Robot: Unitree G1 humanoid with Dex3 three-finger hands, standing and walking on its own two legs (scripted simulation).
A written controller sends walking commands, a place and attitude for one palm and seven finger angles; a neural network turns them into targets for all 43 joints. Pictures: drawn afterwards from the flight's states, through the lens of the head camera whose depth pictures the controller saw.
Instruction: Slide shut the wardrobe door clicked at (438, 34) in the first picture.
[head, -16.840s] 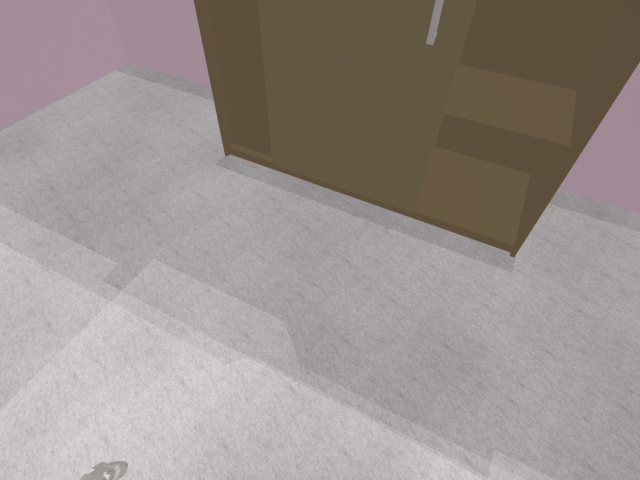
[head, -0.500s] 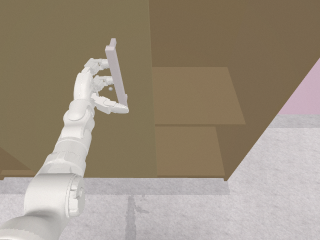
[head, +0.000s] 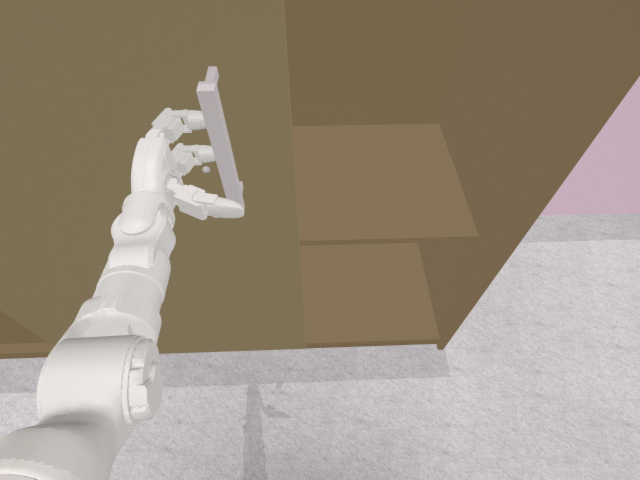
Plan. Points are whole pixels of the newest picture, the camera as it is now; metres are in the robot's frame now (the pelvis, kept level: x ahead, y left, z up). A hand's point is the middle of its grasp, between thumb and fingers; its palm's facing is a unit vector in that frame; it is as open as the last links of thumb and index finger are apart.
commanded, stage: slide the fingers in behind the handle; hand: left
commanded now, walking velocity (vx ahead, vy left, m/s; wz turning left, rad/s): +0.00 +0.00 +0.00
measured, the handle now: (226, 149) +0.52 +0.10 +0.12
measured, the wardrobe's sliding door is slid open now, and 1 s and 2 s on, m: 0.42 0.42 0.42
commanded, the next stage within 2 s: grip the handle and tug to test in 1.44 s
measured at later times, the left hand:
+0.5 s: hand (225, 175) +0.46 +0.09 +0.13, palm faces -0.02 -1.00 -0.01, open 14.0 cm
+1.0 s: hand (237, 176) +0.46 +0.08 +0.13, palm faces -0.02 -1.00 -0.01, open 14.0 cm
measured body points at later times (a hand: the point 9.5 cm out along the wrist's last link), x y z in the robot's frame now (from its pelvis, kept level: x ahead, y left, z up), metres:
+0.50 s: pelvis +0.01 +0.00 +0.00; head +0.04 -0.01 +0.45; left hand +0.46 +0.15 +0.13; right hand +0.07 -0.25 -0.12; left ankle +0.03 +0.11 -0.72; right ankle -0.02 -0.10 -0.72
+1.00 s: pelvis +0.01 -0.01 +0.00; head +0.04 -0.03 +0.45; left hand +0.45 +0.13 +0.13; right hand +0.07 -0.27 -0.12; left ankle +0.03 +0.11 -0.72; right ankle -0.02 -0.10 -0.72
